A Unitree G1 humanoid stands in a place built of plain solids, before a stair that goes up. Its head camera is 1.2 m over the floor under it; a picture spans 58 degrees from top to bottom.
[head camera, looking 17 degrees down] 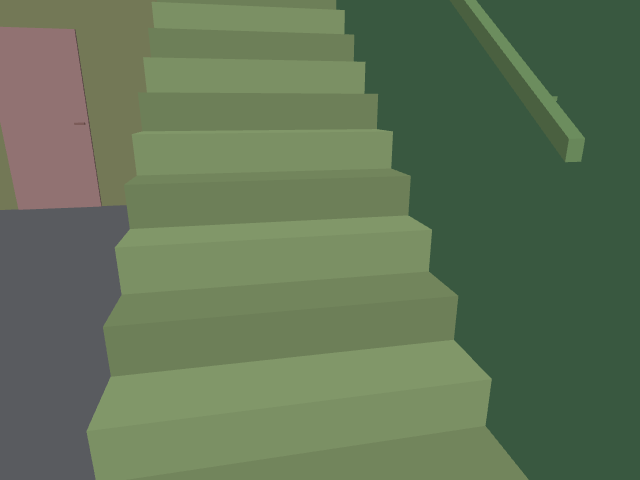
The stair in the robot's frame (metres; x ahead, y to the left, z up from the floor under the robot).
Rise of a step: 0.18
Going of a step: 0.25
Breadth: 1.21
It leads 11 degrees to the left of straight ahead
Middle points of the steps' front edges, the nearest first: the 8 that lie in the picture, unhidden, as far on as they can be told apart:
1.09 0.04 0.36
1.33 0.09 0.55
1.58 0.14 0.73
1.82 0.19 0.91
2.07 0.24 1.09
2.32 0.28 1.27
2.56 0.33 1.45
2.81 0.38 1.63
